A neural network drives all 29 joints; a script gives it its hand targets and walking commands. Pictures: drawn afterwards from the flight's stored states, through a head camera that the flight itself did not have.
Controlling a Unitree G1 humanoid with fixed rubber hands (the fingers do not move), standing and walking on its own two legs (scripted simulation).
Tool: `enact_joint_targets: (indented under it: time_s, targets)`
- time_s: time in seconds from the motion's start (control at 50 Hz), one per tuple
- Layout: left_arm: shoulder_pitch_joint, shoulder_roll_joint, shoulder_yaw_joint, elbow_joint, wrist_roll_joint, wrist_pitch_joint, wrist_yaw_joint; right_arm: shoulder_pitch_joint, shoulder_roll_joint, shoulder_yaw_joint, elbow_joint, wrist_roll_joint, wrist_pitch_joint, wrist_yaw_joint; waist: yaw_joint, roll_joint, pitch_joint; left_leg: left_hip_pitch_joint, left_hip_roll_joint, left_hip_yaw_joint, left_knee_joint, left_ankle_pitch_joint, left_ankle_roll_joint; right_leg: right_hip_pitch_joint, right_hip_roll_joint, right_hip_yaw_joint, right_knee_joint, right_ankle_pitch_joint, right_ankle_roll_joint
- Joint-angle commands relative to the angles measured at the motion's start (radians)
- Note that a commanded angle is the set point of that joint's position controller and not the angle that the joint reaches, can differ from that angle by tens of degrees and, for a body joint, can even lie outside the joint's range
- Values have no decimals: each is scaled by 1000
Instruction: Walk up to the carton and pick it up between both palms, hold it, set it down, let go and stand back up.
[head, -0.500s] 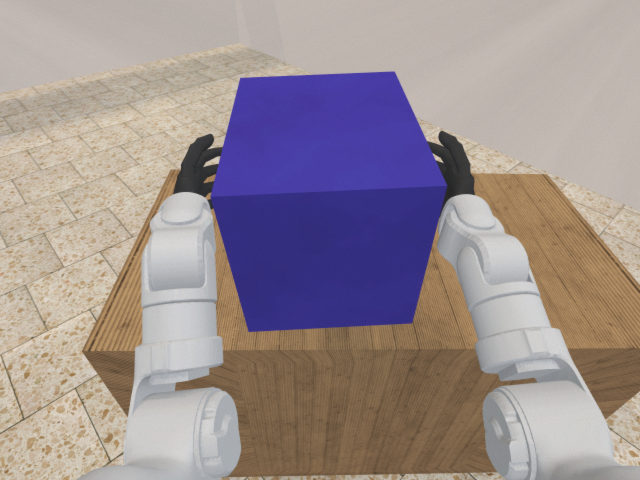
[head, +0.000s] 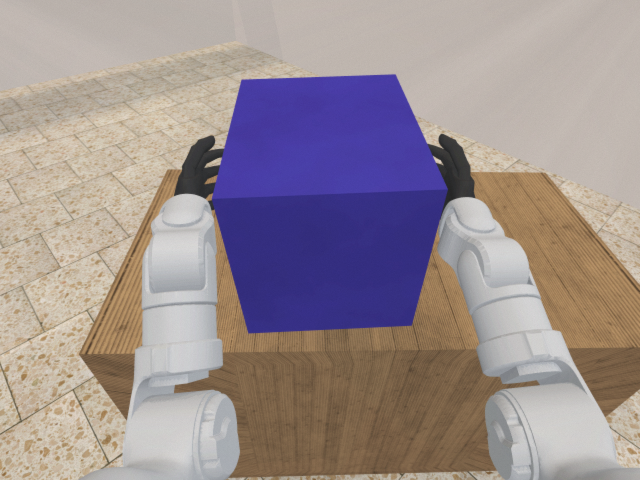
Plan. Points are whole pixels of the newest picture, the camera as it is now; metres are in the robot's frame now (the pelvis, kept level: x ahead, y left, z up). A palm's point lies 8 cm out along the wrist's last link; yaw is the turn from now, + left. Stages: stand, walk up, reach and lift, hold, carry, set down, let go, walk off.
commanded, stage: hold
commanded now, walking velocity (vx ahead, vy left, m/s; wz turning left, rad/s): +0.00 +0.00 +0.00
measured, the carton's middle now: (324, 199) +0.42 +0.00 +0.16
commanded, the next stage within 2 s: none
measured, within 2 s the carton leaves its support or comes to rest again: neither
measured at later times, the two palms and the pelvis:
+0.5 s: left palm (192, 202) +0.36 +0.15 +0.20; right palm (455, 195) +0.36 -0.15 +0.21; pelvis +0.00 +0.00 +0.00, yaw +0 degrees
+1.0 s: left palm (192, 199) +0.36 +0.15 +0.21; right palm (455, 198) +0.36 -0.15 +0.20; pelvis +0.00 +0.00 +0.00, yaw +0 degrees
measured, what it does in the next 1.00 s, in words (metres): stands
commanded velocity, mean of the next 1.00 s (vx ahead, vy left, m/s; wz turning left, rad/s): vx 0.00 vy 0.00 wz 0.00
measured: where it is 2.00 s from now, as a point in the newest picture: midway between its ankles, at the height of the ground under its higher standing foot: outside the picture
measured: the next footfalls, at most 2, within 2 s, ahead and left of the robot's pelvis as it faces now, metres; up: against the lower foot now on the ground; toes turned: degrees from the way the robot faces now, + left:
none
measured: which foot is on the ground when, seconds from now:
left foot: down 0.00-1.00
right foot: down 0.00-1.00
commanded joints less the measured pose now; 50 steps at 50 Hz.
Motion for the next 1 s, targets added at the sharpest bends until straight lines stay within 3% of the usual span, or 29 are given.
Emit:
enact_joint_targets:
  time_s: [0.0, 0.04, 0.1, 0.12, 0.14, 0.16, 0.22, 0.24, 0.26, 0.36, 0.4, 0.42, 0.48, 0.5, 0.54, 0.56, 0.58, 0.6, 0.62, 0.68, 0.7, 0.78, 0.84, 0.86, 0.88, 0.9, 0.94, 0.96, 0.98]
  targets:
    - [-666, -547, -514, -186, -184, -81, -135, -863, 575, 407, -400, 126, -84, 127, -1, 92, -478, 67, -47, 43, -24, 276, -18, 177, 47, -9, 1, 203, 51]
    - [-632, -531, -509, -181, -183, -74, -135, -809, 547, 399, -370, 114, -69, 120, -18, 86, -447, 85, -45, 41, -21, 300, -25, 160, 51, -15, 0, 235, 45]
    - [-655, -529, -504, -207, -190, -78, -129, -801, 572, 419, -386, 118, -65, 129, 5, 56, -446, 67, -38, 38, -24, 267, -17, 160, 51, -10, -2, 188, 46]
    - [-656, -537, -534, -200, -190, -80, -126, -814, 553, 412, -396, 119, -70, 130, 0, 85, -442, 67, -44, 43, -27, 258, -24, 157, 48, -11, -5, 182, 45]
    - [-677, -558, -536, -235, -206, -83, -123, -874, 581, 418, -448, 127, -84, 129, 3, 58, -506, 82, -49, 43, -12, 297, -21, 154, 53, -11, 3, 246, 49]
    - [-644, -549, -524, -182, -182, -72, -127, -802, 539, 396, -373, 110, -70, 128, -21, 91, -435, 67, -37, 32, -29, 261, -30, 152, 55, -16, -9, 175, 43]
    - [-684, -524, -491, -145, -179, -73, -135, -853, 555, 376, -359, 86, -66, 138, 6, 49, -382, 6, -46, 50, -64, 109, 1, 128, 38, -11, -18, 78, 51]
    - [-655, -531, -490, -146, -159, -70, -132, -805, 550, 359, -301, 79, -62, 140, -5, 77, -360, 8, -39, 41, -63, 147, -6, 138, 38, -7, -16, 99, 43]
    - [-639, -550, -518, -169, -188, -70, -134, -841, 553, 385, -396, 104, -78, 140, -2, 75, -447, 38, -43, 45, -41, 208, -14, 155, 48, -12, -2, 157, 40]
    - [-632, -555, -545, -270, -207, -81, -125, -817, 574, 449, -478, 149, -72, 114, -10, 79, -571, 121, -52, 35, 17, 415, -31, 223, 57, -4, 23, 368, 54]
    - [-624, -522, -539, -239, -199, -73, -132, -807, 542, 425, -448, 133, -61, 113, -21, 75, -486, 101, -54, 37, 3, 362, -32, 176, 46, -5, 6, 335, 58]
    - [-588, -517, -502, -201, -158, -54, -142, -734, 517, 391, -347, 115, -40, 112, -31, 113, -387, 91, -51, 36, -10, 356, -41, 169, 51, -6, -4, 289, 48]
    - [-650, -518, -482, -177, -151, -54, -154, -783, 536, 368, -314, 93, -36, 124, -27, 60, -350, 27, -46, 46, -53, 147, -10, 139, 34, -12, -14, 132, 49]
    - [-652, -507, -491, -181, -155, -58, -148, -816, 543, 378, -366, 99, -57, 129, -11, 87, -369, 17, -38, 44, -46, 173, -14, 147, 33, -10, -7, 145, 43]
    - [-682, -528, -520, -193, -175, -70, -145, -796, 545, 379, -331, 103, -54, 131, -21, 83, -385, 36, -44, 37, -48, 202, -25, 150, 47, -18, -5, 143, 45]
    - [-662, -545, -521, -230, -182, -76, -142, -825, 583, 428, -418, 128, -60, 130, 5, 71, -469, 58, -44, 44, -33, 247, -15, 185, 48, -8, 3, 207, 49]
    - [-674, -524, -502, -171, -164, -74, -133, -823, 561, 390, -348, 110, -55, 129, 4, 103, -389, 41, -54, 49, -44, 201, -22, 134, 37, -8, -13, 160, 47]
    - [-664, -522, -495, -198, -164, -73, -139, -828, 575, 400, -357, 113, -59, 128, 3, 73, -405, 46, -46, 48, -36, 253, -18, 160, 38, -11, 4, 206, 51]
    - [-657, -545, -507, -200, -173, -73, -145, -804, 566, 378, -349, 110, -61, 124, -15, 86, -411, 72, -49, 43, -33, 263, -24, 155, 41, -11, -8, 208, 50]
    - [-655, -572, -535, -211, -189, -72, -137, -859, 549, 408, -420, 132, -77, 131, -9, 94, -474, 105, -40, 39, -12, 329, -34, 158, 52, -17, -5, 231, 47]
    - [-649, -556, -546, -213, -195, -71, -136, -842, 567, 426, -459, 125, -78, 125, -15, 91, -503, 104, -49, 45, -7, 318, -25, 159, 47, -12, -1, 261, 54]
    - [-612, -490, -428, -73, -138, -55, -153, -809, 547, 346, -284, 58, -45, 132, -1, 23, -303, 2, -50, 55, -77, 74, 13, 116, 23, -3, -41, 75, 54]
    - [-663, -528, -470, -155, -161, -75, -151, -816, 572, 362, -309, 96, -63, 136, 2, 62, -429, 28, -50, 54, -57, 163, 2, 160, 35, -4, -14, 142, 52]
    - [-702, -552, -505, -196, -189, -87, -138, -881, 587, 398, -387, 106, -84, 136, 11, 46, -499, 61, -46, 47, -38, 231, -1, 166, 46, -18, 3, 199, 52]
    - [-698, -530, -495, -137, -199, -87, -138, -884, 589, 393, -375, 89, -80, 130, -4, 50, -449, 43, -54, 52, -43, 187, 0, 135, 30, -12, -14, 183, 58]
    - [-693, -508, -472, -103, -188, -85, -142, -907, 586, 384, -349, 81, -77, 131, 9, 28, -432, 19, -53, 51, -55, 128, 17, 126, 32, -5, -26, 131, 60]
    - [-707, -539, -511, -174, -194, -95, -131, -854, 581, 385, -345, 96, -78, 135, -11, 79, -477, 60, -45, 43, -40, 203, -11, 161, 40, -16, -4, 171, 52]
    - [-720, -537, -497, -172, -194, -102, -127, -866, 597, 394, -331, 95, -78, 136, 13, 77, -485, 53, -50, 48, -38, 206, -8, 164, 41, -9, -6, 179, 50]
    - [-686, -532, -497, -147, -186, -96, -133, -831, 576, 378, -330, 88, -76, 134, -13, 67, -454, 61, -45, 46, -49, 176, -3, 134, 41, -9, -16, 157, 53]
